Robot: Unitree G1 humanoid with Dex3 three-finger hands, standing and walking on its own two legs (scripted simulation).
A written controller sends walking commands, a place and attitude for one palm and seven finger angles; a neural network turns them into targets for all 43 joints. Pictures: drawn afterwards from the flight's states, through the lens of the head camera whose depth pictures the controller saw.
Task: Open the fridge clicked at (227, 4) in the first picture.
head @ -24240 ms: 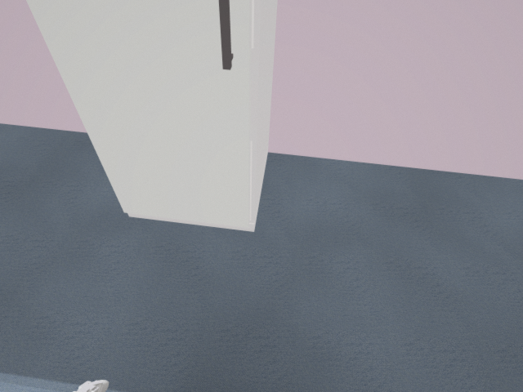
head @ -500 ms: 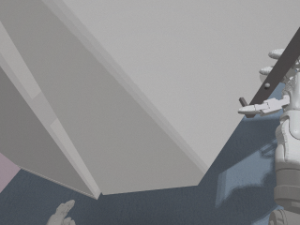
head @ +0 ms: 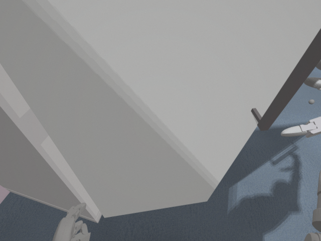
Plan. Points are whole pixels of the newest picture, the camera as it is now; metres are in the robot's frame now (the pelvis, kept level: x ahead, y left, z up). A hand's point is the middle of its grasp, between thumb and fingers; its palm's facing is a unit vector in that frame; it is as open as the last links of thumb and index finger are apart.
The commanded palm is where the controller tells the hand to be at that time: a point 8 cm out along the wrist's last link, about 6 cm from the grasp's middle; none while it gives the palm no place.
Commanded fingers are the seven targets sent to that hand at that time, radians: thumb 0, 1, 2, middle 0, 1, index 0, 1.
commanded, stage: slip the hand off the handle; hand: right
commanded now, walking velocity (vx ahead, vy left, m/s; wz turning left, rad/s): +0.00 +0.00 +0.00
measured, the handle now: (298, 59) +0.41 -0.24 +0.28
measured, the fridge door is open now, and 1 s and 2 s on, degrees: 64 64 64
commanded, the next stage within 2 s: draw the hand back to the body in 0.96 s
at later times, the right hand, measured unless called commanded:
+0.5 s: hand out of the picture +0.32 -0.31 +0.21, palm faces +0.26 +0.95 -0.18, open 14.7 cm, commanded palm +0.27 -0.35 +0.22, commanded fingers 0.00 0.55 -0.20 0.25 1.15 0.25 1.15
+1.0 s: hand out of the picture +0.23 -0.31 +0.21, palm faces +0.31 +0.93 -0.20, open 14.7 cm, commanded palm +0.19 -0.34 +0.22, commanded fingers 0.00 0.55 -0.20 0.25 1.15 0.25 1.15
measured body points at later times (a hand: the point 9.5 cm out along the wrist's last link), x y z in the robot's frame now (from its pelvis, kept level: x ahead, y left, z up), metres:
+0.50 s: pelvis +0.00 -0.03 +0.00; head +0.01 -0.02 +0.45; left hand +0.13 +0.22 -0.10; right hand +0.30 -0.36 +0.22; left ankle -0.02 +0.11 -0.73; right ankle +0.00 -0.14 -0.73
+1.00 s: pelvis -0.02 -0.02 +0.00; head -0.03 -0.01 +0.45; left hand +0.19 +0.20 -0.07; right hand +0.21 -0.36 +0.22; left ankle -0.02 +0.11 -0.73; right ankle +0.00 -0.14 -0.73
